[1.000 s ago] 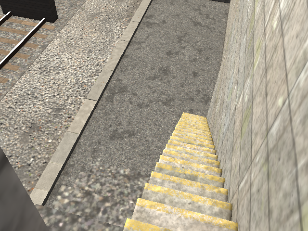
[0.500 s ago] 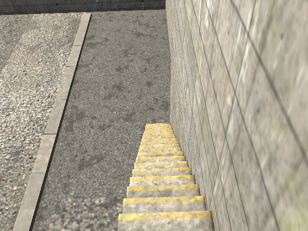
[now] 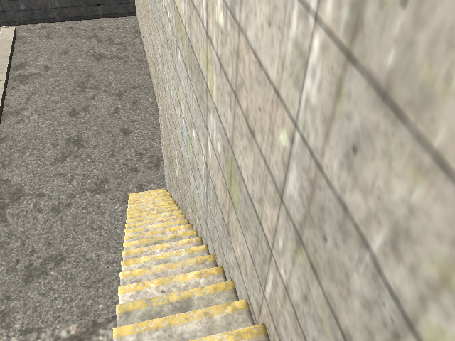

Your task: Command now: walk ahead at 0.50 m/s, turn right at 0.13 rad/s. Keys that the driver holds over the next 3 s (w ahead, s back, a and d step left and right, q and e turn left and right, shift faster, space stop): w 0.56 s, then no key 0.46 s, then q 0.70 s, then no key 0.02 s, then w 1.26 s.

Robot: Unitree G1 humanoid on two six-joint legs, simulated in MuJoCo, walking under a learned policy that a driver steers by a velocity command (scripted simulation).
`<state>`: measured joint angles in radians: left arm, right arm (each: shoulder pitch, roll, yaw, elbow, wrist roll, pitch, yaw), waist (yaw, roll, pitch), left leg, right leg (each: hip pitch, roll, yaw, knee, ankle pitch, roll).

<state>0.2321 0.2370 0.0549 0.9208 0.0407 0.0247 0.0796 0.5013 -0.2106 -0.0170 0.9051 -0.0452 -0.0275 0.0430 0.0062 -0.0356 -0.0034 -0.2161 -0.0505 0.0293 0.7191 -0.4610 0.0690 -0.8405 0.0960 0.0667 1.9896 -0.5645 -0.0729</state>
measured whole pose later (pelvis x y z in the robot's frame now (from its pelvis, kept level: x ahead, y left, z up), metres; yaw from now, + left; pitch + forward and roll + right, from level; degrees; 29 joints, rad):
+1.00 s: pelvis +0.51 +0.03 -0.41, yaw +3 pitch -2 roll +1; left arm 0.34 0.17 0.03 1.08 0.01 -0.10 0.04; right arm 0.26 -0.18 -0.01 1.07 -0.01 0.05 0.02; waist 0.03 -0.03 0.03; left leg -0.17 -0.06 0.05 0.70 -0.50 0.05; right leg -0.56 -0.04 -0.07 0.91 0.06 0.02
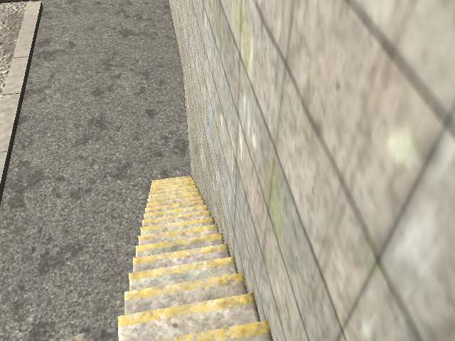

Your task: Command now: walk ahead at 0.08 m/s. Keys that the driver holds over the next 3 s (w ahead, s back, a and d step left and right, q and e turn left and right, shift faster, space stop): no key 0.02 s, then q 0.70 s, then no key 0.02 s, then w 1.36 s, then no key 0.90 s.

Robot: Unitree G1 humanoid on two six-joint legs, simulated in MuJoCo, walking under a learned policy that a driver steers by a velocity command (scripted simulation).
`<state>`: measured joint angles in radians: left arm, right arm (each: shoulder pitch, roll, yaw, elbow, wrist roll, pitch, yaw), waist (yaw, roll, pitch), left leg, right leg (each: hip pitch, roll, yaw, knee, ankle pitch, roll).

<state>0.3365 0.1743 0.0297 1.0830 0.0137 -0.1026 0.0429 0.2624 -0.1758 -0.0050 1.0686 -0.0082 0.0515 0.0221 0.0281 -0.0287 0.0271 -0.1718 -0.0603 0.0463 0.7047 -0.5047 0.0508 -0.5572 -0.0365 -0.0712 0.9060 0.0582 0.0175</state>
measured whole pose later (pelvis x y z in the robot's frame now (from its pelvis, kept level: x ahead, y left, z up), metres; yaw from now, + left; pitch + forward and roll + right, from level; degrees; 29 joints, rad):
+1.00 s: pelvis +0.22 +0.11 -0.23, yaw +23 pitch -2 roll +1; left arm 0.44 0.25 -0.01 0.93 -0.04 -0.03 0.01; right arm 0.15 -0.20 0.02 0.80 -0.02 0.05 0.04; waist 0.02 -0.02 -0.02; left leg -0.41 -0.02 -0.03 0.91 -0.46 -0.01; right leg -0.23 -0.19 -0.09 0.94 -0.62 0.04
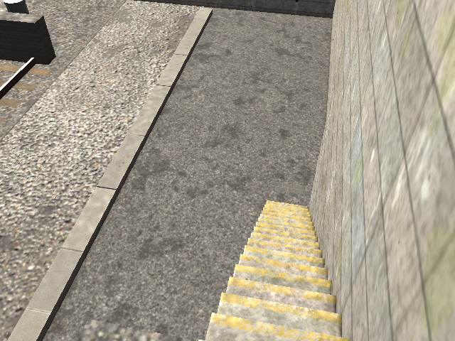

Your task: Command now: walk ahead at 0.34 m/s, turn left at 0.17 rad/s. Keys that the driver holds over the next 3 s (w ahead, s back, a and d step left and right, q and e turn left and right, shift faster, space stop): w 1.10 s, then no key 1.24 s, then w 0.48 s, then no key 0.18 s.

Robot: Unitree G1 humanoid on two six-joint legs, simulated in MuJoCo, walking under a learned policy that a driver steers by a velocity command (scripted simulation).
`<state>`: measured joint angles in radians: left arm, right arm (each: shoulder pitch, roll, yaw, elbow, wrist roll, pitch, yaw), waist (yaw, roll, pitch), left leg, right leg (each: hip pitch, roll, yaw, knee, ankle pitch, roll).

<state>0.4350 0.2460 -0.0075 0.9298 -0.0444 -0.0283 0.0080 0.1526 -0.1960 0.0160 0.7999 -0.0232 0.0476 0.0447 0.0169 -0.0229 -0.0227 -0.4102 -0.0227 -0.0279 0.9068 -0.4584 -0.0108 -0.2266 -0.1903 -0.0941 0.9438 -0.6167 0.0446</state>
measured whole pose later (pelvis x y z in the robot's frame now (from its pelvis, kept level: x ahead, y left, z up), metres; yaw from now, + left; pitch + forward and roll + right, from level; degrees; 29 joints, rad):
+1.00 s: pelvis +0.38 -0.05 -0.35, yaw -1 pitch +0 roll -4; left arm 0.47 0.18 0.04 1.06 -0.03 -0.05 0.04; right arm 0.16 -0.19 0.00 0.89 -0.01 -0.06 0.03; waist 0.07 0.05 -0.04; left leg -0.27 0.06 -0.04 0.39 -0.08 0.02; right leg -0.47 0.07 -0.01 1.86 -0.86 -0.12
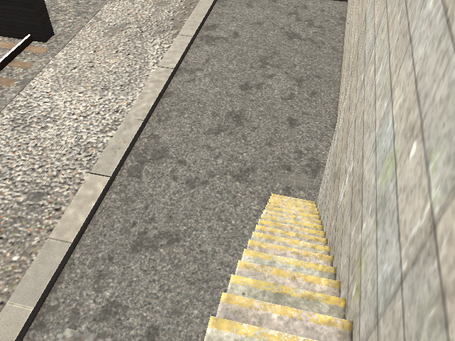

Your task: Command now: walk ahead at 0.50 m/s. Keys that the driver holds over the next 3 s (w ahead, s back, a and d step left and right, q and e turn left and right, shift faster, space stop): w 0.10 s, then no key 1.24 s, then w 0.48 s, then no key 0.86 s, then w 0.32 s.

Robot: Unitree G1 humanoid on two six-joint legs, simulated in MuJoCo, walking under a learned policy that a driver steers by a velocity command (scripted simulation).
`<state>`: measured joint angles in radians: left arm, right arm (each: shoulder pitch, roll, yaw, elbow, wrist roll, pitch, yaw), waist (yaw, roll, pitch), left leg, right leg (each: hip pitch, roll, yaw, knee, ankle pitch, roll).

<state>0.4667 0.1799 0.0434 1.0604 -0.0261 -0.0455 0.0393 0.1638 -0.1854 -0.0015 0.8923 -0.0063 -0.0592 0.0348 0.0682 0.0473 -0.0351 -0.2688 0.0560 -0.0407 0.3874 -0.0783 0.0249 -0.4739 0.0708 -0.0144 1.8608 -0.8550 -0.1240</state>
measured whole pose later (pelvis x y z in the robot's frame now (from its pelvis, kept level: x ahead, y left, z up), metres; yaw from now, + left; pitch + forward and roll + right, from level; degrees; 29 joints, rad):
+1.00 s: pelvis +0.17 -0.09 -0.22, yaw +1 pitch -3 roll +3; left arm 0.49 0.16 -0.09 0.90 -0.02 -0.05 0.07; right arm 0.08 -0.23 -0.02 0.86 0.01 0.13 -0.03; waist 0.11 0.04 -0.03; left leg -0.73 -0.11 -0.09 1.96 -0.80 -0.09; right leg -0.30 -0.03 -0.03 0.58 -0.23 -0.05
